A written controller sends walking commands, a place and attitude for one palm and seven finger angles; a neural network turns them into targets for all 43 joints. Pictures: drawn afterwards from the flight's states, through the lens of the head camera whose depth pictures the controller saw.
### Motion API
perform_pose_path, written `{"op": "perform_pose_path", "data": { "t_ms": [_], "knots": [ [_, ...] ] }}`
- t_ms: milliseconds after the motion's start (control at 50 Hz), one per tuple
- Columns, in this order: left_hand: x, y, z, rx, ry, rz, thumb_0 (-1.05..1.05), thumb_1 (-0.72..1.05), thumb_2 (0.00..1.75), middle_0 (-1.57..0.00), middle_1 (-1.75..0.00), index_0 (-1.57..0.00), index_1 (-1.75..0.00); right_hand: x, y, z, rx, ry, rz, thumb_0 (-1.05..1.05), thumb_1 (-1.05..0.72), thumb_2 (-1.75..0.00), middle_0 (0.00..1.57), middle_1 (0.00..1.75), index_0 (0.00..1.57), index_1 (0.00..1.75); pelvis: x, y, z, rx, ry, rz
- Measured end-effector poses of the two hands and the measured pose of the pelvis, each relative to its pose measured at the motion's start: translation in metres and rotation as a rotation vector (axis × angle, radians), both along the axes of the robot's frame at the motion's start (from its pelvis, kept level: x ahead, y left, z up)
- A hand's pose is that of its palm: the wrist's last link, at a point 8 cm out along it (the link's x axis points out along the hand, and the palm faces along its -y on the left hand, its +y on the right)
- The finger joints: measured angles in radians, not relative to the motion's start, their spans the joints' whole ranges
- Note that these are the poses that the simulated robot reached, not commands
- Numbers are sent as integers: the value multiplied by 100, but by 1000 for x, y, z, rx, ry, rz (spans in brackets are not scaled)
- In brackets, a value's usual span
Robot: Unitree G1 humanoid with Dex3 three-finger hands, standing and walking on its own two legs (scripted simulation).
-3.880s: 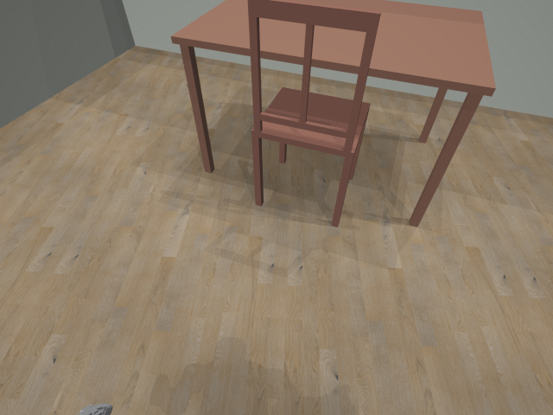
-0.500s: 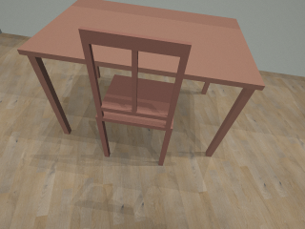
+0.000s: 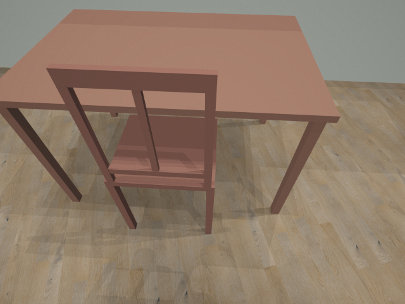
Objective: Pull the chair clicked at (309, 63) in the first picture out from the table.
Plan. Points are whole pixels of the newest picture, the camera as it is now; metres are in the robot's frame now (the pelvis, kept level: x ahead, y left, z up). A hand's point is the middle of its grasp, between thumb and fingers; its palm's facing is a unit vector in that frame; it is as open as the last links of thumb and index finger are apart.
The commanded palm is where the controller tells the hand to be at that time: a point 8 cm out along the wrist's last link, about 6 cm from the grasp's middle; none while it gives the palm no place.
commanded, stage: take the last steps up to it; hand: left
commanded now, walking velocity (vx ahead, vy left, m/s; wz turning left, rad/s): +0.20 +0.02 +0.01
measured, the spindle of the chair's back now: (147, 136) +0.58 +0.19 -0.06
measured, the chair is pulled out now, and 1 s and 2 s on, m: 0.00 0.00 0.00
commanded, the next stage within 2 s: come to a stop and stand still in 0.14 s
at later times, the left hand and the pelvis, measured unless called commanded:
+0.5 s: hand out of the picture +0.13 +0.19 -0.18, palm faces +0.02 -0.98 -0.19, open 7.3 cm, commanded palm none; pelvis +0.11 +0.02 +0.00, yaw -1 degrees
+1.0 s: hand out of the picture +0.11 +0.17 -0.16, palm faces +0.07 -0.96 -0.25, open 7.3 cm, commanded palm none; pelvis +0.08 -0.02 +0.01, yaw +0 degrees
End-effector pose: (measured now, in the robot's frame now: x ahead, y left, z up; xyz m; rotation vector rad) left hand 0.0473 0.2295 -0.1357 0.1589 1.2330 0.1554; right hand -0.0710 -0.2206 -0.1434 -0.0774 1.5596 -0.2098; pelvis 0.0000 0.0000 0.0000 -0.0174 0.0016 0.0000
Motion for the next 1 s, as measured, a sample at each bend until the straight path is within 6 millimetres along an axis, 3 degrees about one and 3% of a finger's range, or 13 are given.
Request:
{"op": "perform_pose_path", "data": {
  "t_ms": [80,200,240,300,420,580,660,820,1000],
  "knots": [
    [-7,-2,-3,-12,84,5,-1,94,90,-20,-30,-20,-30,79,-7,4,-24,-155,34,1,-91,-90,20,30,20,30,24,1,3,-3,7,2],
    [-11,1,-23,-70,193,48,0,92,90,-20,-30,-20,-30,187,0,9,-68,-327,118,1,-92,-90,20,30,20,30,65,16,-6,-25,-10,-5],
    [-7,5,-33,-85,225,57,0,92,90,-20,-30,-20,-30,213,6,9,-84,-369,140,1,-92,-90,20,30,20,30,78,21,-12,-12,-19,-11],
    [10,9,-32,-81,240,53,0,91,90,-20,-30,-20,-30,233,14,14,-91,-391,146,1,-92,-90,20,30,20,30,91,25,-9,2,-23,-22],
    [57,10,-19,-55,179,38,1,91,90,-20,-30,-20,-30,247,20,17,-83,-344,125,0,-94,-90,20,30,20,30,106,24,2,19,-21,-24],
    [91,5,-7,32,113,12,1,92,90,-20,-30,-20,-30,246,-6,2,-43,-312,89,0,-93,-90,20,30,20,30,108,0,-2,32,-33,-26],
    [91,-6,-3,76,89,-2,0,92,90,-20,-30,-20,-30,236,-26,-13,-11,-293,61,0,-92,-90,20,30,20,30,106,-18,-8,38,-38,-24],
    [84,-25,13,66,60,11,0,91,90,-21,-30,-20,-30,199,-46,-10,0,-196,68,1,-91,-90,20,30,20,30,96,-30,3,49,-16,-6],
    [53,-10,11,47,67,55,0,91,90,-21,-30,-21,-30,173,-38,1,-26,-172,118,1,-91,-90,20,30,20,30,76,-17,6,51,0,4]
  ]
}}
